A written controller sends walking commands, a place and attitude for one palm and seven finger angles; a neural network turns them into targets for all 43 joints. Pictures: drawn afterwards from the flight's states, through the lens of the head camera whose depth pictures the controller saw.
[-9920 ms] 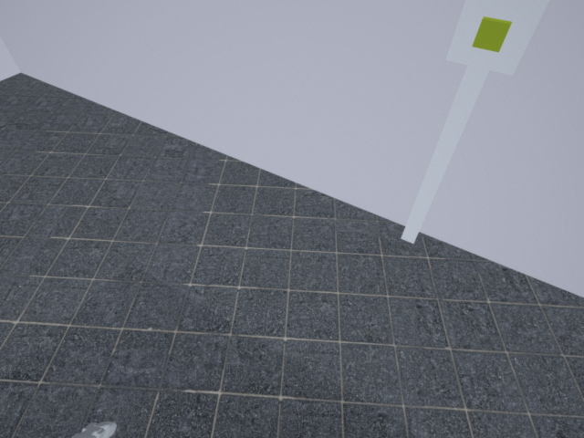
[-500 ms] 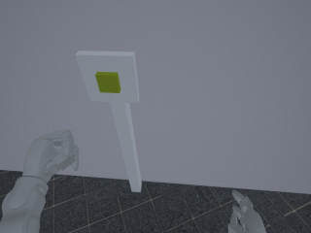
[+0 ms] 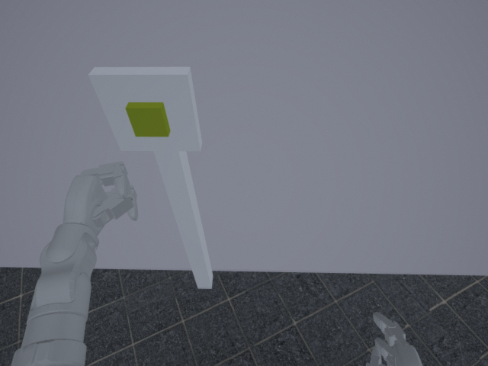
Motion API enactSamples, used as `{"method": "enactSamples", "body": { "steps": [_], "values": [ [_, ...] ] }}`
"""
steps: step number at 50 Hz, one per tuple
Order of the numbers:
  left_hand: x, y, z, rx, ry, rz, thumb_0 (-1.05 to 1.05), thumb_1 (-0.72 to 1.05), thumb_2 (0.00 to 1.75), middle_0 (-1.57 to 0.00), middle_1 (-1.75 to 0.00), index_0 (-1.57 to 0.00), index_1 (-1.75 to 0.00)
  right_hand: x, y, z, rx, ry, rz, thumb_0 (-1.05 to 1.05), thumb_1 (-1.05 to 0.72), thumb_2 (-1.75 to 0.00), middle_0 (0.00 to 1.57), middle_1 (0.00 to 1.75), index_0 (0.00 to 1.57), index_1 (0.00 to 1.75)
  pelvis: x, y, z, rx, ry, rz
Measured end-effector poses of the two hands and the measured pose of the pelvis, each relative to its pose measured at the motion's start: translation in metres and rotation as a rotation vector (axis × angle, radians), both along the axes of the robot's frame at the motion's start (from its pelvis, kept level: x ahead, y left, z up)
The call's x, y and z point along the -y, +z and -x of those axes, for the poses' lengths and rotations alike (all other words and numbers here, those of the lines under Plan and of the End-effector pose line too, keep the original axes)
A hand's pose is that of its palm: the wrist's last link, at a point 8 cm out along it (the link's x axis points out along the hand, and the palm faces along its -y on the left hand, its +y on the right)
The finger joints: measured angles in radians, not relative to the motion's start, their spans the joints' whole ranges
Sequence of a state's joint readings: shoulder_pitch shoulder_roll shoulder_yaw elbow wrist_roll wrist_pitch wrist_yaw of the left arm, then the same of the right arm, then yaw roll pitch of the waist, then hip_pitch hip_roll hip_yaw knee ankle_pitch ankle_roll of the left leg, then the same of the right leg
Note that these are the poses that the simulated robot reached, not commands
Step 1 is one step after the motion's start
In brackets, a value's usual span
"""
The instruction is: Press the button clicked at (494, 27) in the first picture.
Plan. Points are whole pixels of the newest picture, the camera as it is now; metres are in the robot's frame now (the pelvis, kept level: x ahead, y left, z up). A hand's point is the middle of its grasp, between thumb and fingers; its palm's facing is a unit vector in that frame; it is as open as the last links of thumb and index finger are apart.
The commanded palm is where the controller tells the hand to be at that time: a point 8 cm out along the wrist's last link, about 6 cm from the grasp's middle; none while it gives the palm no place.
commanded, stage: aim a knuckle at the button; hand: left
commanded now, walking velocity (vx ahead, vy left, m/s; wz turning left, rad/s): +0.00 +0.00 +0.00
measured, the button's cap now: (149, 119) +0.53 +0.23 +0.14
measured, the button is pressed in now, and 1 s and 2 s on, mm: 0 0 1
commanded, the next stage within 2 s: press the button with the knuckle in 1.32 s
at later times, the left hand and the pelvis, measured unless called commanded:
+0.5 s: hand (154, 166) +0.42 +0.20 +0.11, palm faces +0.06 -1.00 -0.02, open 3.1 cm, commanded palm +0.39 +0.24 +0.11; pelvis +0.01 +0.00 +0.00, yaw -1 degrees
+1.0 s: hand (158, 164) +0.43 +0.20 +0.10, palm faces +0.06 -1.00 -0.01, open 3.1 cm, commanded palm +0.41 +0.24 +0.11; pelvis +0.01 +0.01 -0.01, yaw -2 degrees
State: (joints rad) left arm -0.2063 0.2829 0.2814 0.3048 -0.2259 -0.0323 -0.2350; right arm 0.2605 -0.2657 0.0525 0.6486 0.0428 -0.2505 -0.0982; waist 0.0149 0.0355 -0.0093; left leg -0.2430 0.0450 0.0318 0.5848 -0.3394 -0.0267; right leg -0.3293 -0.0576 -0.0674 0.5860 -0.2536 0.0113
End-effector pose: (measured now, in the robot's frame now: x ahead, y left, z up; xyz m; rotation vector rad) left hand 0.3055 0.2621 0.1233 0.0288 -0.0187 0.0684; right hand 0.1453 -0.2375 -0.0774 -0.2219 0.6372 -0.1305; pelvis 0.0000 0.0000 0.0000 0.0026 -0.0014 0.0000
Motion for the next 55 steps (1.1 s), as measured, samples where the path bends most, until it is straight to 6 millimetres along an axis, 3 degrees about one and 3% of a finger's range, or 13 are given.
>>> {"method": "enactSamples", "body": {
  "steps": [19, 36, 45, 55],
  "values": [
    [0.013, -0.01, -0.067, -0.034, -0.001, 0.015, 0.02, 0.9, 0.9, -1.3, -1.5, -1.3, -1.5, 0.006, -0.018, 0.022, -0.16, -0.05, -0.001, 0.02, -0.9, -0.9, 0.21, 0.3, 0.2, 0.3, -0.001, -0.002, -0.005, -0.059, -0.007, -0.001],
    [0.019, -0.016, -0.115, -0.029, -0.013, 0.014, 0.02, 0.9, 0.9, -1.3, -1.5, -1.3, -1.5, 0.019, -0.035, 0.073, -0.355, -0.127, 0.015, 0.01, -0.9, -0.9, 0.2, 0.3, 0.2, 0.3, -0.004, -0.008, -0.007, -0.125, -0.016, 0.003],
    [0.017, -0.02, -0.111, -0.012, -0.011, 0.015, 0.02, 0.9, 0.9, -1.29, -1.5, -1.3, -1.5, 0.016, -0.036, 0.086, -0.383, -0.163, -0.01, 0.01, -0.9, -0.9, 0.2, 0.3, 0.2, 0.3, -0.007, -0.008, -0.01, -0.132, -0.037, 0.002],
    [0.018, -0.019, -0.103, -0.014, -0.011, 0.02, 0.02, 0.9, 0.9, -1.3, -1.5, -1.3, -1.5, 0.009, -0.036, 0.066, -0.346, -0.116, -0.005, 0.01, -0.9, -0.9, 0.2, 0.3, 0.2, 0.3, -0.008, -0.008, -0.006, -0.121, -0.017, 0.007]
  ]
}}
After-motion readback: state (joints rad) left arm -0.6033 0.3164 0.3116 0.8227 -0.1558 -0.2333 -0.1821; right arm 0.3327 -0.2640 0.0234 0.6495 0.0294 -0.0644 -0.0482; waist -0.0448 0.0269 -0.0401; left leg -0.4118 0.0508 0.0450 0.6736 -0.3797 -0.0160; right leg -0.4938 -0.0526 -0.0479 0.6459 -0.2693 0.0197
